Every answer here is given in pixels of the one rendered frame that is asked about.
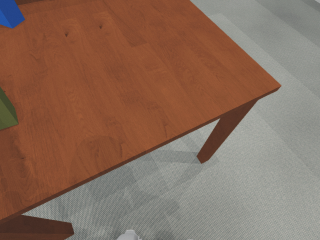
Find sponge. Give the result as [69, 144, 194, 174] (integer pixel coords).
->
[0, 87, 19, 130]

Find robot left shin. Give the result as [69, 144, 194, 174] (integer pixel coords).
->
[125, 230, 137, 235]

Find table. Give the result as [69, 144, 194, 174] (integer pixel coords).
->
[0, 0, 282, 240]

